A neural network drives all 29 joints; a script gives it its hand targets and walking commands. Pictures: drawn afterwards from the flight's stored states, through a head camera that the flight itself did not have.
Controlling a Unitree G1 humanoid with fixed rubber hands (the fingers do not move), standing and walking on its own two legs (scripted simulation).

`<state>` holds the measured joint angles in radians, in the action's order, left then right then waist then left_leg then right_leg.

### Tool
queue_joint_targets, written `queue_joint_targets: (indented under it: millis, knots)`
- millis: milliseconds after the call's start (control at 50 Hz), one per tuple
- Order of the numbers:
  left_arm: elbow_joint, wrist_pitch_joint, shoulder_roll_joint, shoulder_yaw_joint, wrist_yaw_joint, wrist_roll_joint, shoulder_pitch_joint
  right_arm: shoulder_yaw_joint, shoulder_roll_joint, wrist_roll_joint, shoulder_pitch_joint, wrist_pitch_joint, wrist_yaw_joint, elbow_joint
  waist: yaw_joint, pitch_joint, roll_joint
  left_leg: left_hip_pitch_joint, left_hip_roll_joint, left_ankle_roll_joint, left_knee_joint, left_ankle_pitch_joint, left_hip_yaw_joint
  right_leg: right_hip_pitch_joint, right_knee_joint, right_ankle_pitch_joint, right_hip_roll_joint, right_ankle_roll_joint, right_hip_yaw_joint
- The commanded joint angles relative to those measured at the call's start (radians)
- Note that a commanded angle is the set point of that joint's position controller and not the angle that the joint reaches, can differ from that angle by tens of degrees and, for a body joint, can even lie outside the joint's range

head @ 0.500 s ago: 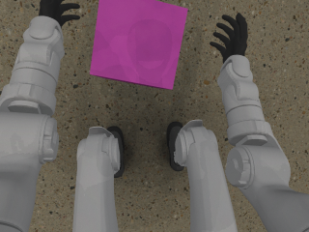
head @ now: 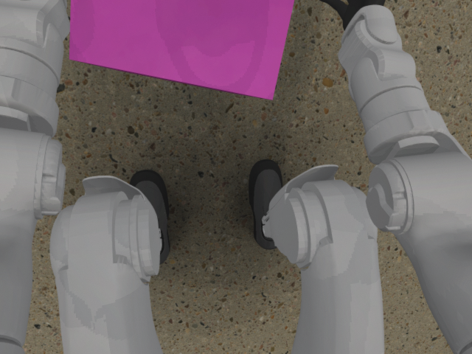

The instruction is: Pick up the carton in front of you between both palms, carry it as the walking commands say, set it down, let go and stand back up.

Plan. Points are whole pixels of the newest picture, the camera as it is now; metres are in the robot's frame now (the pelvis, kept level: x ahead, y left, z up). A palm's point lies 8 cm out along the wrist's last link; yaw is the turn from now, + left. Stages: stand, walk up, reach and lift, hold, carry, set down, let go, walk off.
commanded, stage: reach and lift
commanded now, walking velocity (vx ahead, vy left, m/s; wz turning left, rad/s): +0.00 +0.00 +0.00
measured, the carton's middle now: (188, 6) +0.52 +0.05 -0.24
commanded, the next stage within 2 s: none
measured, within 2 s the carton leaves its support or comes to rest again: leaves its support in 0.70 s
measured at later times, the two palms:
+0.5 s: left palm out of the picture +0.55 +0.18 -0.17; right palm (333, 10) +0.51 -0.12 -0.16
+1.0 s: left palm out of the picture +0.52 +0.20 -0.03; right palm (376, 0) +0.49 -0.10 -0.04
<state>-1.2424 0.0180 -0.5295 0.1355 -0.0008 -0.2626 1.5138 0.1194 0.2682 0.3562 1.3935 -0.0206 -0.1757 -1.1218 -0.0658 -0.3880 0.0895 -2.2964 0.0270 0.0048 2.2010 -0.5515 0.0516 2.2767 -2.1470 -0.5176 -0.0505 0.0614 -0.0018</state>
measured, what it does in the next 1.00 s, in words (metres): stands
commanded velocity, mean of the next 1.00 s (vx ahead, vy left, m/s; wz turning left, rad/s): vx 0.00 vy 0.00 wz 0.00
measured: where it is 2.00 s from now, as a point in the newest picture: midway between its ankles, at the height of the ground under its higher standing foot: (213, 225)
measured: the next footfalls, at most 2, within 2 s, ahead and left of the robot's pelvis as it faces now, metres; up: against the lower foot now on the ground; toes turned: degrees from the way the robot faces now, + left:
none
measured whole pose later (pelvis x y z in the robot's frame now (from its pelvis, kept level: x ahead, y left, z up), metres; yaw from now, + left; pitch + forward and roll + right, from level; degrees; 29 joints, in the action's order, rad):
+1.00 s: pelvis +0.00 -0.01 +0.04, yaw +4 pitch +38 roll -3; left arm -1.00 0.26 -0.24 -0.15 -0.04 0.05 1.28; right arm 0.53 -0.06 -0.01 1.03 -0.23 -0.17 -0.70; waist -0.02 -0.01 0.05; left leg -2.20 -0.05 -0.03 2.06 -0.52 0.08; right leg 2.16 -2.04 -0.55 -0.09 0.08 0.03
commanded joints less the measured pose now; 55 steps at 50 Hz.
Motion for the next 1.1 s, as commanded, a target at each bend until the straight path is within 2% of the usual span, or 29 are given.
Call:
queue_joint_targets:
  millis: [0,20,80,140,160,240,260,280,300,320,340,400,460,560,580,640,660,680,700,740,780,820,840,860,940,980,1040,1060,1080]
  knots:
    - [0.128,-0.015,-0.095,0.004,-0.011,0.001,0.333,-0.01,-0.063,0.032,0.078,0.035,-0.005,0.075,0.036,1.255,-0.237,0.753,0.019,0.0,-0.15,0.37,0.004,-0.54,0.097,0.33,-0.024,0.007,-0.05]
    - [0.124,-0.016,-0.096,-0.015,-0.013,0.014,0.288,-0.019,-0.018,0.033,0.064,0.032,-0.009,0.046,0.079,1.271,-0.269,0.712,0.019,-0.01,-0.167,0.33,-0.008,-0.568,0.087,0.328,-0.024,0.007,-0.044]
    - [0.106,-0.008,-0.016,0.006,-0.003,0.022,0.235,0.011,-0.069,0.019,0.042,0.035,-0.001,0.092,0.028,1.259,-0.278,0.716,0.011,-0.003,-0.169,0.333,0.009,-0.525,0.097,0.314,-0.038,0.002,-0.066]
    - [0.135,-0.005,-0.01,-0.027,-0.01,0.045,0.189,0.045,-0.069,-0.014,-0.025,0.032,-0.008,0.057,0.056,1.219,-0.264,0.722,-0.002,-0.006,-0.176,0.335,0.0,-0.444,0.107,0.281,-0.041,0.013,-0.066]
    - [0.116,0.001,-0.02,-0.032,-0.008,0.027,0.219,0.049,-0.081,-0.041,-0.023,0.038,-0.007,0.084,0.004,1.176,-0.223,0.676,0.003,0.007,-0.186,0.296,0.017,-0.415,0.12,0.25,-0.044,0.019,-0.091]
    - [0.064,-0.019,0.007,-0.014,-0.016,0.044,0.179,0.031,-0.108,-0.003,-0.024,0.045,0.0,0.033,0.064,1.055,-0.252,0.602,0.0,0.006,-0.232,0.168,-0.002,-0.357,0.129,0.154,-0.023,0.008,-0.074]
    - [0.078,-0.012,0.078,0.023,-0.013,0.036,0.198,0.035,-0.163,-0.028,0.022,0.048,-0.008,0.054,0.024,1.058,-0.244,0.618,0.012,0.025,-0.253,0.159,0.04,-0.413,0.125,0.165,-0.032,0.01,-0.084]
    - [0.059,-0.019,0.079,-0.015,-0.018,0.031,0.263,-0.002,-0.126,-0.044,0.105,0.068,-0.003,0.127,0.073,1.101,-0.174,0.607,-0.012,0.007,-0.236,0.218,0.019,-0.428,0.153,0.183,-0.042,0.015,-0.07]
    - [0.063,-0.028,0.115,0.015,-0.017,0.007,0.231,0.003,-0.17,-0.039,0.114,0.075,-0.007,0.128,0.028,1.114,-0.131,0.576,-0.015,0.015,-0.235,0.26,0.024,-0.453,0.148,0.232,-0.044,0.015,-0.087]
    - [0.196,-0.045,0.188,0.024,-0.014,0.033,0.287,-0.017,-0.28,-0.041,0.078,0.069,-0.001,0.091,0.071,1.201,-0.214,0.659,-0.026,0.016,-0.259,0.293,0.019,-0.522,0.155,0.278,-0.069,0.002,-0.065]
    - [0.159,-0.043,0.263,0.049,-0.002,-0.002,0.271,-0.039,-0.319,-0.026,0.152,0.072,0.01,0.151,0.075,1.211,-0.167,0.667,-0.031,0.028,-0.253,0.319,0.024,-0.466,0.15,0.264,-0.06,0.014,-0.078]
    - [0.056,-0.039,0.328,0.063,0.008,0.042,0.374,-0.002,-0.386,-0.113,0.188,0.065,0.014,0.065,0.005,1.116,-0.188,0.596,-0.046,0.009,-0.232,0.224,0.013,-0.45,0.156,0.216,-0.066,0.001,-0.051]
    - [0.104,-0.009,0.72,0.059,0.082,0.107,0.426,-0.013,-0.711,-0.177,0.337,0.044,0.102,0.131,0.035,1.121,-0.219,0.556,-0.063,0.023,-0.244,0.228,0.002,-0.481,0.136,0.251,-0.107,-0.013,-0.064]
    - [0.103,0.019,0.9,-0.005,0.131,0.157,0.342,-0.016,-0.885,-0.195,0.374,-0.008,0.164,0.125,0.099,1.088,-0.219,0.524,-0.079,0.027,-0.238,0.248,-0.036,-0.464,0.128,0.238,-0.139,-0.014,-0.073]
    - [0.159,0.022,0.885,0.001,0.128,0.163,0.374,-0.045,-0.92,-0.171,0.435,-0.02,0.177,0.183,0.151,1.131,-0.17,0.56,-0.077,0.046,-0.235,0.274,-0.029,-0.429,0.115,0.216,-0.136,-0.01,-0.067]
    - [0.273,0.031,1.031,0.108,0.134,0.087,0.424,-0.048,-1.024,-0.196,0.409,-0.039,0.19,0.261,0.07,1.317,-0.173,0.653,-0.091,0.026,-0.233,0.346,-0.023,-0.514,0.089,0.302,-0.15,-0.013,-0.111]
    - [0.364,0.03,1.047,0.138,0.131,0.072,0.504,-0.059,-1.029,-0.166,0.462,-0.042,0.187,0.281,0.086,1.434,-0.237,0.713,-0.093,0.017,-0.202,0.387,-0.044,-0.556,0.078,0.352,-0.144,-0.027,-0.088]
    - [0.364,0.048,1.051,0.104,0.127,0.101,0.484,-0.126,-1.09,-0.122,0.456,-0.052,0.187,0.348,0.166,1.52,-0.245,0.809,-0.096,0.008,-0.194,0.487,-0.067,-0.561,0.088,0.389,-0.153,-0.018,-0.069]
    - [0.4,0.052,1.152,0.159,0.12,0.061,0.449,-0.109,-1.141,-0.142,0.408,-0.059,0.193,0.375,0.094,1.569,-0.205,0.887,-0.116,0.014,-0.234,0.496,-0.051,-0.606,0.111,0.386,-0.161,-0.005,-0.108]
    - [0.523,0.074,1.236,0.235,0.123,0.016,0.45,-0.147,-1.161,-0.123,0.429,-0.076,0.187,0.429,0.06,1.712,-0.258,0.994,-0.109,0.007,-0.232,0.5,-0.053,-0.601,0.116,0.376,-0.162,-0.009,-0.137]
    - [0.454,0.121,1.283,0.186,0.118,0.078,0.351,-0.181,-1.151,-0.139,0.487,-0.097,0.189,0.49,0.115,1.707,-0.297,1.054,-0.117,0.002,-0.262,0.467,-0.066,-0.564,0.15,0.305,-0.156,-0.018,-0.12]
    - [0.48,0.159,1.323,0.17,0.129,0.081,0.265,-0.216,-1.099,-0.15,0.605,-0.121,0.195,0.689,0.076,1.724,-0.256,1.012,-0.132,0.003,-0.292,0.418,-0.059,-0.582,0.185,0.255,-0.148,-0.009,-0.137]
    - [0.577,0.172,1.317,0.169,0.13,0.113,0.339,-0.231,-1.116,-0.144,0.615,-0.14,0.197,0.738,0.114,1.775,-0.259,0.985,-0.13,0.007,-0.283,0.441,-0.068,-0.554,0.153,0.268,-0.154,-0.009,-0.135]
    - [0.596,0.191,1.363,0.168,0.135,0.098,0.358,-0.216,-1.122,-0.198,0.541,-0.165,0.195,0.698,-0.005,1.763,-0.221,0.966,-0.14,0.006,-0.306,0.396,-0.053,-0.625,0.19,0.277,-0.151,-0.014,-0.143]
    - [0.294,0.272,1.427,-0.042,0.204,0.27,0.108,-0.058,-1.195,-0.363,0.354,-0.221,0.227,0.502,0.061,1.292,-0.276,0.716,-0.162,0.007,-0.45,-0.01,-0.084,-0.496,0.319,-0.024,-0.141,-0.042,-0.12]
    - [0.29,0.27,1.406,-0.124,0.219,0.33,0.096,-0.046,-1.214,-0.417,0.356,-0.237,0.239,0.543,0.038,1.313,-0.143,0.636,-0.152,0.013,-0.458,0.034,-0.091,-0.518,0.38,-0.003,-0.14,-0.027,-0.105]
    - [0.314,0.291,1.486,-0.127,0.231,0.328,0.152,-0.053,-1.189,-0.444,0.381,-0.255,0.244,0.553,0.003,1.358,-0.188,0.699,-0.167,0.009,-0.537,0.039,-0.091,-0.576,0.44,0.031,-0.144,-0.028,-0.116]
    - [0.253,0.305,1.483,-0.165,0.234,0.353,0.071,-0.029,-1.233,-0.465,0.327,-0.272,0.247,0.504,-0.003,1.358,-0.116,0.715,-0.169,0.006,-0.569,0.036,-0.075,-0.587,0.455,0.052,-0.149,-0.012,-0.129]
    - [0.337,0.295,1.501,-0.136,0.235,0.347,0.104,-0.078,-1.253,-0.417,0.353,-0.27,0.256,0.517,0.062,1.431,-0.175,0.784,-0.178,0.005,-0.564,0.083,-0.101,-0.611,0.468,0.043,-0.148,-0.026,-0.11]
